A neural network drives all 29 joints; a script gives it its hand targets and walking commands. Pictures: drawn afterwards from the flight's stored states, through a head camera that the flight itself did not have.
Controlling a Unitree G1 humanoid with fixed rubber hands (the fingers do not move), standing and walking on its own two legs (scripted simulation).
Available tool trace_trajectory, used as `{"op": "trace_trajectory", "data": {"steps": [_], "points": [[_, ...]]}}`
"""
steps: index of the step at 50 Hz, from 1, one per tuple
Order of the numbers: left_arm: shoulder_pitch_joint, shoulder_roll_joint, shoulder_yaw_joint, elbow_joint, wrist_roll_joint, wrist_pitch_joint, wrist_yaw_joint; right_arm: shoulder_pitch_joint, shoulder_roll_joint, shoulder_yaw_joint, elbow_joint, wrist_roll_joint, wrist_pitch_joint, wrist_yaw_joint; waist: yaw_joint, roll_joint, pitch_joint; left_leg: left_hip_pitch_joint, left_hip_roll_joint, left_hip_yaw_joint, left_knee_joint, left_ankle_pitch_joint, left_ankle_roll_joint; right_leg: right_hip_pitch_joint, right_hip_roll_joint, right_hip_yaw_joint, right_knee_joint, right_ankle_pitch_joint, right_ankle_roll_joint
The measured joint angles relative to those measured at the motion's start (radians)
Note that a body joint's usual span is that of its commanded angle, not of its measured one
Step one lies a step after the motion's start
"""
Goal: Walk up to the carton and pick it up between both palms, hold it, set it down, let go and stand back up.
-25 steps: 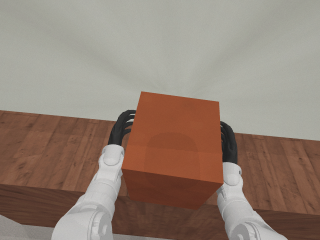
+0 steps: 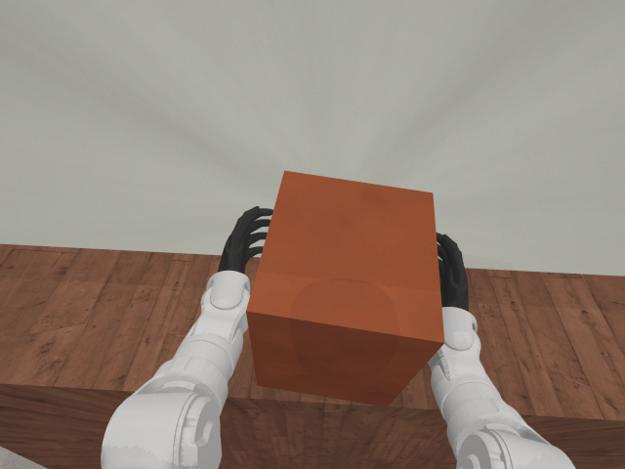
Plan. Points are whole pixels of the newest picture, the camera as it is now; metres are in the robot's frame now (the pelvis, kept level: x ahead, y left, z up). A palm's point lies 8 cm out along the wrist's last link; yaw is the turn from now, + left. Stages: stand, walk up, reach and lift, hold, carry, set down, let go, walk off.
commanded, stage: reach and lift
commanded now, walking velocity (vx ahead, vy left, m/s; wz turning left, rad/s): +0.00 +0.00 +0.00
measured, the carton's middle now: (338, 295) +0.38 -0.03 +0.02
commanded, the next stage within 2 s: hold in 1.74 s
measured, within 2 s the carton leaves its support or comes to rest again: neither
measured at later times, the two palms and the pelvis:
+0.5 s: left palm (190, 239) +0.38 +0.16 +0.14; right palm (438, 261) +0.36 -0.13 +0.13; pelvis +0.00 +0.02 +0.00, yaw +3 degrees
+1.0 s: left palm (188, 233) +0.34 +0.14 +0.19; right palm (463, 246) +0.35 -0.15 +0.17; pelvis -0.03 -0.01 +0.00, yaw +4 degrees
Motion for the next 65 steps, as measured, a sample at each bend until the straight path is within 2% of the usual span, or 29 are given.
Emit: {"op": "trace_trajectory", "data": {"steps": [5,11,15,20,28,36,46,51,54,58,65], "points": [[0.038,-0.002,-0.036,-0.090,-0.030,0.070,0.001,0.026,-0.015,0.117,-0.074,0.112,0.075,-0.004,0.005,0.001,0.006,0.053,0.004,-0.004,-0.001,-0.016,0.000,0.058,0.004,-0.005,-0.008,-0.013,0.002],[0.099,-0.005,-0.071,-0.284,-0.041,0.210,0.002,0.043,-0.034,0.236,-0.202,0.219,0.200,-0.011,-0.005,-0.010,0.034,0.139,-0.001,-0.020,0.002,-0.033,0.004,0.158,-0.001,-0.019,-0.019,-0.029,0.008],[0.110,-0.009,-0.069,-0.403,-0.013,0.362,-0.013,0.031,-0.045,0.274,-0.250,0.254,0.308,-0.015,-0.018,-0.032,0.093,0.223,-0.010,-0.030,-0.001,-0.040,0.010,0.249,-0.009,-0.028,-0.028,-0.037,0.015],[0.158,-0.017,-0.092,-0.614,-0.008,0.558,-0.032,0.067,-0.049,0.322,-0.379,0.311,0.435,-0.021,-0.037,-0.056,0.142,0.278,-0.019,-0.040,0.012,-0.049,0.018,0.321,-0.017,-0.036,-0.040,-0.036,0.024],[0.127,-0.028,-0.087,-0.767,0.024,0.740,-0.052,0.050,-0.044,0.297,-0.479,0.320,0.550,-0.008,-0.056,-0.064,0.175,0.269,-0.025,-0.036,0.056,-0.057,0.028,0.321,-0.021,-0.024,-0.022,-0.027,0.030],[0.099,-0.069,-0.043,-0.821,0.082,0.825,-0.066,0.024,-0.043,0.262,-0.496,0.309,0.605,0.028,-0.056,-0.044,0.195,0.276,-0.025,-0.040,0.050,-0.039,0.024,0.321,-0.019,-0.020,-0.011,-0.019,0.025],[0.116,-0.065,-0.026,-0.882,0.064,0.890,-0.078,0.016,-0.049,0.298,-0.566,0.329,0.697,0.008,-0.050,-0.033,0.168,0.263,-0.005,-0.062,0.039,-0.020,-0.002,0.299,0.002,-0.038,0.013,-0.026,-0.002],[0.057,-0.041,0.018,-0.835,0.091,0.902,-0.128,-0.051,-0.031,0.272,-0.535,0.286,0.731,0.003,-0.051,-0.046,0.166,0.274,-0.008,-0.073,0.021,-0.007,0.008,0.299,0.002,-0.045,0.025,-0.031,-0.010],[0.030,-0.027,0.041,-0.807,0.099,0.911,-0.154,-0.085,-0.015,0.252,-0.499,0.264,0.737,0.002,-0.056,-0.060,0.164,0.276,-0.010,-0.078,0.009,0.001,0.011,0.297,0.001,-0.048,0.027,-0.031,-0.013],[0.028,-0.020,0.035,-0.816,0.108,0.929,-0.157,-0.093,-0.017,0.259,-0.471,0.277,0.724,0.000,-0.064,-0.069,0.165,0.279,-0.011,-0.085,0.006,0.006,-0.010,0.303,-0.001,-0.054,0.022,-0.032,-0.012],[0.050,-0.021,0.013,-0.846,0.106,0.944,-0.152,-0.068,-0.031,0.294,-0.492,0.319,0.723,-0.014,-0.067,-0.055,0.169,0.287,-0.020,-0.082,0.027,-0.013,0.002,0.323,-0.009,-0.050,0.019,-0.037,0.002]]}}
